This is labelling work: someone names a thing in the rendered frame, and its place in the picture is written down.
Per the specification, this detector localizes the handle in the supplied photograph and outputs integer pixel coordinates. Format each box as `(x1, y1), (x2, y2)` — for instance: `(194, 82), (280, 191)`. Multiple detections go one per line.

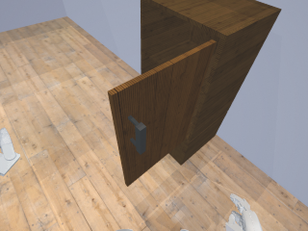
(128, 115), (146, 155)

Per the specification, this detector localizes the cupboard door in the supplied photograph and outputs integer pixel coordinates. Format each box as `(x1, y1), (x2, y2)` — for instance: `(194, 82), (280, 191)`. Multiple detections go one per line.
(107, 39), (217, 187)

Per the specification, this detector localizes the right robot hand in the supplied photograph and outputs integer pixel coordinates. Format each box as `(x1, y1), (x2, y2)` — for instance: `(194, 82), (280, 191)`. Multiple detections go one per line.
(225, 193), (263, 231)

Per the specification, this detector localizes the left robot hand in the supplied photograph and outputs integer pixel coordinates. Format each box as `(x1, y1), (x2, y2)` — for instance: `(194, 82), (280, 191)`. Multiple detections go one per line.
(0, 127), (20, 177)

